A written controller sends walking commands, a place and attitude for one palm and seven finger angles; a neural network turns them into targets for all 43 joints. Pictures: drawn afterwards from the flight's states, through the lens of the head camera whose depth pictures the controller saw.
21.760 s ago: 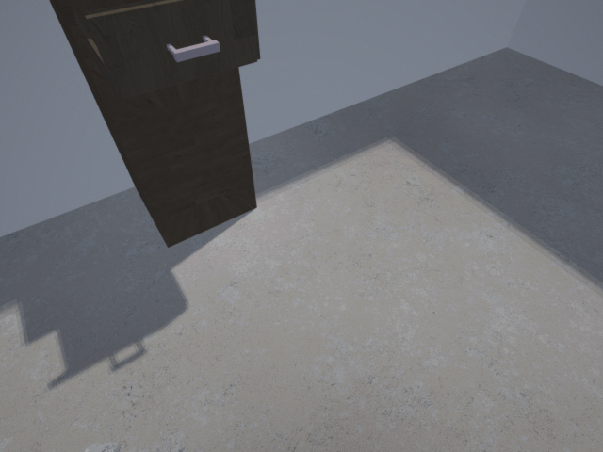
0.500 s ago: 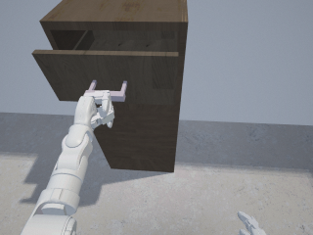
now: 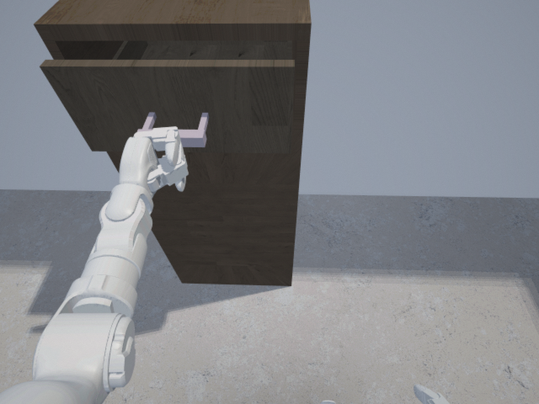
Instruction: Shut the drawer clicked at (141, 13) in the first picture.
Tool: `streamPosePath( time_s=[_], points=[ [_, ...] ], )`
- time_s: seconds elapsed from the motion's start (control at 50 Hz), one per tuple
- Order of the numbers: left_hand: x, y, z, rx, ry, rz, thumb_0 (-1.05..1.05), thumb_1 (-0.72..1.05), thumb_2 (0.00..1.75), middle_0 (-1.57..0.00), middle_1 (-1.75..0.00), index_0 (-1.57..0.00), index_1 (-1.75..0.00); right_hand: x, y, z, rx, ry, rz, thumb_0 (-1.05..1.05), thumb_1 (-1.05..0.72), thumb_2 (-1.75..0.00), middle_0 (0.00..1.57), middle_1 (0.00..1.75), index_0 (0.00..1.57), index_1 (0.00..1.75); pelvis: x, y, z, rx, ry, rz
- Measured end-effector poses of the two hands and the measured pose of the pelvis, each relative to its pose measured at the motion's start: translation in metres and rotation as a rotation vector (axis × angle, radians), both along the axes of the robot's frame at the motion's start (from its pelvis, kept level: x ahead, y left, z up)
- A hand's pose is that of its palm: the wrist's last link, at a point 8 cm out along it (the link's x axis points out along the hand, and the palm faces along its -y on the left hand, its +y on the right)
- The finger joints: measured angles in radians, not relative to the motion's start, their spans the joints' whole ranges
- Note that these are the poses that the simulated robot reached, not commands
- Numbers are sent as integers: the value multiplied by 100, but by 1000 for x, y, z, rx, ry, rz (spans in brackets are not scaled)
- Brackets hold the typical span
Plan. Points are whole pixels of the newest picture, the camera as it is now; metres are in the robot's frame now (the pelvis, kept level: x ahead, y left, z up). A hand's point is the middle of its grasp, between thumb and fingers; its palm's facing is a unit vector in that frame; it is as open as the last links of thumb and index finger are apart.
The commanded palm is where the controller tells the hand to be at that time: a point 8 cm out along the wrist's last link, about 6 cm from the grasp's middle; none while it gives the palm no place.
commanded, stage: push the drawer shut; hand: left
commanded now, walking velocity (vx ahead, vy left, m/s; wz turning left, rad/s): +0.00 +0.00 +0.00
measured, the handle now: (174, 128) +0.51 +0.17 +0.12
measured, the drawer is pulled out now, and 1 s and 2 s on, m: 0.07 0.00 0.00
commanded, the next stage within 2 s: pull the fist back off the drawer in 0.78 s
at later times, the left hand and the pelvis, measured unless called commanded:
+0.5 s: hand (188, 136) +0.50 +0.14 +0.12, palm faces -0.04 -1.00 -0.03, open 2.7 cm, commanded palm +0.50 +0.19 +0.12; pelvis +0.00 +0.01 -0.01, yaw -1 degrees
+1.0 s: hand (187, 134) +0.51 +0.15 +0.11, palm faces -0.03 -1.00 -0.04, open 2.5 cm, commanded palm +0.53 +0.18 +0.12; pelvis +0.00 +0.02 -0.01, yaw +1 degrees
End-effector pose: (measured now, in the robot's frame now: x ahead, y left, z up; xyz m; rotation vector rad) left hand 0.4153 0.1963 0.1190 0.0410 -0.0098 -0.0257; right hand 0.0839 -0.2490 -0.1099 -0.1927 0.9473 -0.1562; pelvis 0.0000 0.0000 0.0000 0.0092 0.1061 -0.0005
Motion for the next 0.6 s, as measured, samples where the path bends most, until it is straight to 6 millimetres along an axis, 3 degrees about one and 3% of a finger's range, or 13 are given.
streamPosePath(
  time_s=[0.22,0.6],
  points=[
    [25,2,-1,-7,13,-7,-5,75,98,-140,-160,-140,-160,-25,1,-5,-14,75,-16,1,-90,-90,20,30,20,30,-2,5,-4,-4,41,2],
    [74,5,-1,-15,26,-21,-6,71,98,-139,-160,-140,-160,-93,0,-6,-46,277,-88,1,-90,-90,20,30,20,30,1,12,-9,-15,125,-9]
  ],
)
